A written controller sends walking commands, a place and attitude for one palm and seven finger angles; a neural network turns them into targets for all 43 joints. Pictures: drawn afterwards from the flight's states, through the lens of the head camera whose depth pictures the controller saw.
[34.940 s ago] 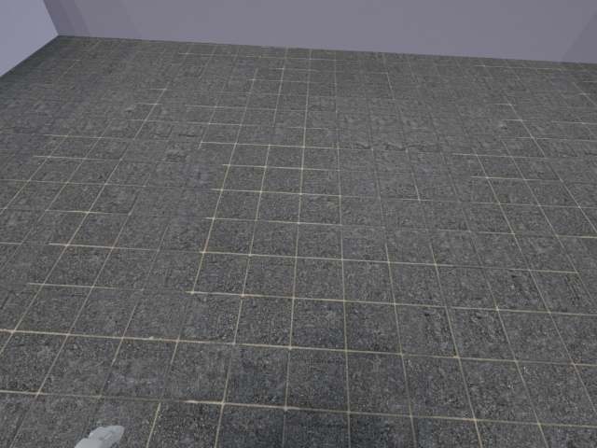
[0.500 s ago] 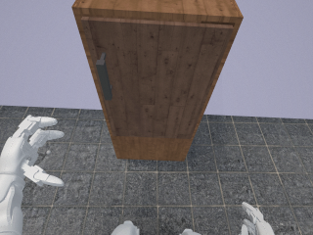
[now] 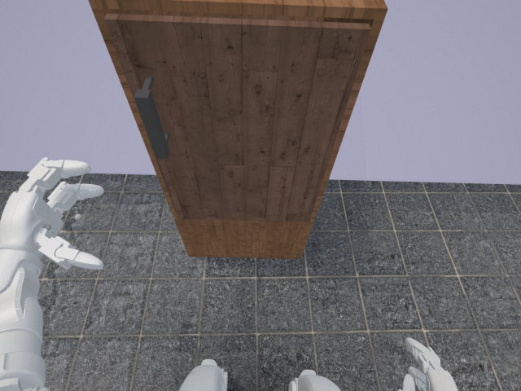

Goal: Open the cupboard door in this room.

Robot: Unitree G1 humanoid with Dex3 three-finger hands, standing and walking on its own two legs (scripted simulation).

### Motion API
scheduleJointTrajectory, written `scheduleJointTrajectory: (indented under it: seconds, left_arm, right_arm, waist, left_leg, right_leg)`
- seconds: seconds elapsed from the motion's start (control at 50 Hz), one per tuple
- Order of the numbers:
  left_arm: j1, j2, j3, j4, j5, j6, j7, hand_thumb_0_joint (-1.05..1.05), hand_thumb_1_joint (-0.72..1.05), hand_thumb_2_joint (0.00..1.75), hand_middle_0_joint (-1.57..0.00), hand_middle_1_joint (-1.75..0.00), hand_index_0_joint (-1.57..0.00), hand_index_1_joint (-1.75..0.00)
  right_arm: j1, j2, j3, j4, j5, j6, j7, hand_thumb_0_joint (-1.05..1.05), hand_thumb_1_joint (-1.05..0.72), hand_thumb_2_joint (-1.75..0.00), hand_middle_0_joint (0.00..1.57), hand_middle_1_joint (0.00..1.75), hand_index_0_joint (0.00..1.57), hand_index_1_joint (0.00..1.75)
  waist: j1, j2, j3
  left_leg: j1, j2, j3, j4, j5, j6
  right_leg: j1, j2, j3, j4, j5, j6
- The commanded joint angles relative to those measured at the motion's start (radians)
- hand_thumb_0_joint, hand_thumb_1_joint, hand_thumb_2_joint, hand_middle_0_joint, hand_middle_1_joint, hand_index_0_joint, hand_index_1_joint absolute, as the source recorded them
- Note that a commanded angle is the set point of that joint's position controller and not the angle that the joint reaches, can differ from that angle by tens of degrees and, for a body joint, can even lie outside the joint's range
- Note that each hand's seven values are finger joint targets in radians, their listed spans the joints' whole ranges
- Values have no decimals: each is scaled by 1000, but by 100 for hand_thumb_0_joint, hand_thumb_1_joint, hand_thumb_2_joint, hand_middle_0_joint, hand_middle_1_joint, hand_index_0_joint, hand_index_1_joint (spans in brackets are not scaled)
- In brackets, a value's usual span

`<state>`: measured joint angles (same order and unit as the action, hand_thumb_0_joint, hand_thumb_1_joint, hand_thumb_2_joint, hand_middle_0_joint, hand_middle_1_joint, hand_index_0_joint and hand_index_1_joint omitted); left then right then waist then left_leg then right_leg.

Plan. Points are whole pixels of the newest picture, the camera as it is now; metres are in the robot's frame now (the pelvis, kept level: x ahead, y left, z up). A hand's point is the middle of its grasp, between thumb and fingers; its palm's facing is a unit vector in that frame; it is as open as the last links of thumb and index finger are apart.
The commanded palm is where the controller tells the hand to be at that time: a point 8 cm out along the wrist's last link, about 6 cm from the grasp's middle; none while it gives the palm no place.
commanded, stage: move the hooked fingers beside the handle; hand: left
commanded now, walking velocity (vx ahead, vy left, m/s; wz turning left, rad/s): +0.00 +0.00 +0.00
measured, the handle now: (156, 119) +0.57 +0.22 +0.05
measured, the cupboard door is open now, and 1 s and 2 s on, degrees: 0 0 0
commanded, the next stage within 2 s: none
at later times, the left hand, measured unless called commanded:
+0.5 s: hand (93, 185) +0.40 +0.28 +0.06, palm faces +0.03 -1.00 -0.01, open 14.0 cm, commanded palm +0.38 +0.34 +0.06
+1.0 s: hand (108, 155) +0.47 +0.28 +0.05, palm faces +0.04 -1.00 -0.03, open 14.0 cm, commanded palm +0.45 +0.33 +0.05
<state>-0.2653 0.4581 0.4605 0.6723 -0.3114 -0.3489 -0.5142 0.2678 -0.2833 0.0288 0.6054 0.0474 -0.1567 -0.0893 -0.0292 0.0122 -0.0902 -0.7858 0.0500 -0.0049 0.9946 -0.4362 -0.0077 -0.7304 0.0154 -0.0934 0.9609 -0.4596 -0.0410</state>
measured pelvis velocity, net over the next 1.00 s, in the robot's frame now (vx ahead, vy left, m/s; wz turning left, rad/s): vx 0.00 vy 0.03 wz -0.03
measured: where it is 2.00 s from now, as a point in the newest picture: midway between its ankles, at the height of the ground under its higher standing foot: outside the picture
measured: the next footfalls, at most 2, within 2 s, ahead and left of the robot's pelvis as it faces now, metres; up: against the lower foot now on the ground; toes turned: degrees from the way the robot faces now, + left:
none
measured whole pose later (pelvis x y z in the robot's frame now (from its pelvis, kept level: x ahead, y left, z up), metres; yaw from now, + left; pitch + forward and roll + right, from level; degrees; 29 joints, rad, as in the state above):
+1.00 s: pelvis +0.00 +0.03 -0.01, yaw -2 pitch +20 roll -3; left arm -0.73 0.59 0.48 1.10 -0.14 -0.41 -0.39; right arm 0.36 -0.28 0.03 0.63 0.02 0.02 -0.05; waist -0.13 0.00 -0.10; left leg -0.95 0.05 0.03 1.06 -0.46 0.03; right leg -0.89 0.01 -0.06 1.00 -0.45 0.00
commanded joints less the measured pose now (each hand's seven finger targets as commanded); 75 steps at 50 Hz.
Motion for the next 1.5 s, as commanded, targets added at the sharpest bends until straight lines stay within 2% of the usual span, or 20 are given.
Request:
scheduleJointTrajectory:
  seconds: [0.0,0.08,0.24,0.38,0.48,0.54,0.6,0.74,0.8,0.82,0.88,0.92,1.04,1.08,1.18,1.24,1.26,1.36,1.4,1.48]
  left_arm:
    - [-196,333,113,-136,-27,-38,-10,0,-50,30,-30,-120,-30,-120]
    - [-215,341,132,-95,-28,-32,1,0,-50,30,-30,-120,-30,-120]
    - [-364,264,40,-156,-9,-102,11,0,-50,30,-30,-120,-30,-120]
    - [-498,334,74,-51,36,-89,51,0,-50,30,-30,-120,-30,-120]
    - [-545,355,79,-6,67,-101,82,0,-50,30,-30,-120,-30,-120]
    - [-597,322,43,48,73,-97,81,0,-50,30,-30,-120,-30,-120]
    - [-629,353,56,113,84,-91,79,0,-50,30,-30,-120,-30,-120]
    - [-740,328,17,86,103,-123,97,0,-50,30,-30,-120,-30,-120]
    - [-763,397,72,167,111,-124,114,0,-50,30,-30,-120,-30,-120]
    - [-782,381,52,186,117,-123,117,0,-50,30,-30,-120,-30,-120]
    - [-825,442,79,209,139,-129,124,0,-50,30,-30,-120,-30,-120]
    - [-855,437,57,217,155,-129,128,0,-50,30,-30,-120,-30,-120]
    - [-931,474,69,291,153,-116,118,0,-50,30,-30,-120,-30,-120]
    - [-940,538,97,327,163,-105,112,0,-50,30,-30,-120,-30,-120]
    - [-968,571,97,339,184,-96,106,0,-50,30,-30,-120,-30,-120]
    - [-1031,555,78,337,183,-94,103,0,-50,30,-30,-120,-30,-120]
    - [-1032,615,123,330,184,-95,104,0,-50,30,-30,-120,-30,-120]
    - [-903,618,144,327,185,-77,87,0,-50,30,-30,-120,-30,-120]
    - [-894,576,111,309,183,-70,81,0,-50,30,-30,-120,-30,-120]
    - [-906,619,158,279,165,-73,80,0,-50,30,-30,-120,-30,-120]
  right_arm:
    - [45,-145,-61,-127,2,-26,-4,0,-90,-90,20,30,20,30]
    - [68,-154,-66,-133,-1,-7,7,0,-90,-90,20,30,20,30]
    - [97,-151,-78,-122,-6,16,12,0,-90,-90,20,30,20,30]
    - [118,-161,-75,-87,-12,45,4,0,-90,-90,20,30,20,30]
    - [136,-164,-74,-83,-18,62,12,0,-90,-90,20,30,20,30]
    - [143,-163,-70,-79,-20,73,17,0,-90,-90,20,30,20,30]
    - [156,-174,-72,-70,-22,90,19,0,-90,-90,20,30,20,30]
    - [179,-171,-76,-66,-30,121,29,0,-90,-90,20,30,20,30]
    - [188,-182,-74,-51,-30,137,25,0,-90,-90,20,30,20,30]
    - [188,-179,-71,-53,-27,141,24,0,-90,-90,20,30,20,30]
    - [200,-185,-67,-45,-32,151,21,0,-90,-90,20,30,20,30]
    - [205,-185,-64,-45,-35,158,23,0,-90,-90,20,30,20,30]
    - [231,-191,-56,-33,-40,172,21,0,-90,-90,20,30,20,30]
    - [239,-199,-52,-34,-39,180,18,0,-90,-90,20,30,20,30]
    - [263,-201,-49,-35,-43,194,21,0,-90,-90,20,30,20,30]
    - [275,-200,-47,-29,-47,201,23,0,-90,-90,20,30,20,30]
    - [280,-206,-50,-27,-49,205,21,0,-90,-90,20,30,20,30]
    - [294,-201,-55,-46,-50,218,33,0,-90,-90,20,30,20,30]
    - [290,-195,-54,-50,-45,228,40,0,-90,-90,20,30,20,30]
    - [292,-200,-61,-52,-46,232,38,0,-90,-90,20,30,20,30]
  waist:
    - [15,72,-333]
    - [8,9,-313]
    - [-27,87,-354]
    - [-36,109,-345]
    - [-37,124,-393]
    - [-52,125,-381]
    - [-56,89,-380]
    - [-71,145,-430]
    - [-77,88,-404]
    - [-87,85,-385]
    - [-82,144,-406]
    - [-94,160,-417]
    - [-120,134,-436]
    - [-121,132,-440]
    - [-128,157,-474]
    - [-154,172,-484]
    - [-139,185,-517]
    - [-107,184,-565]
    - [-113,200,-544]
    - [-113,166,-523]
  left_leg:
    - [131,-46,10,-117,268,40]
    - [115,-44,10,-118,286,41]
    - [225,-36,-7,-113,342,42]
    - [229,-28,-27,-122,307,33]
    - [270,-20,-40,-113,358,25]
    - [258,-19,-44,-104,349,27]
    - [241,-15,-50,-104,326,25]
    - [316,-5,-72,-86,416,18]
    - [248,-8,-66,-88,322,23]
    - [226,-11,-63,-89,296,28]
    - [232,-13,-61,-81,304,26]
    - [242,-12,-65,-75,303,26]
    - [188,-12,-61,-43,307,36]
    - [154,-12,-56,-34,304,38]
    - [157,-9,-54,-11,352,41]
    - [173,-4,-60,10,383,44]
    - [175,-3,-61,14,396,40]
    - [196,-3,-48,12,485,40]
    - [209,-2,-46,4,480,40]
    - [182,-3,-43,1,472,45]
  right_leg:
    - [228,-7,134,-157,322,32]
    - [211,3,112,-144,359,35]
    - [112,22,79,-111,348,19]
    - [49,18,65,-110,278,18]
    - [25,21,56,-97,283,16]
    - [-6,24,51,-90,267,14]
    - [-15,23,47,-91,251,17]
    - [-78,28,39,-73,256,12]
    - [-67,28,43,-79,219,18]
    - [-70,28,47,-83,209,19]
    - [-78,26,51,-76,212,16]
    - [-98,26,51,-73,204,16]
    - [-88,30,58,-63,231,21]
    - [-76,29,64,-59,240,24]
    - [-86,32,66,-45,277,26]
    - [-120,35,64,-37,295,27]
    - [-103,34,65,-32,302,28]
    - [-41,39,66,-32,388,28]
    - [-59,42,60,-39,379,30]
    - [-28,46,64,-47,396,30]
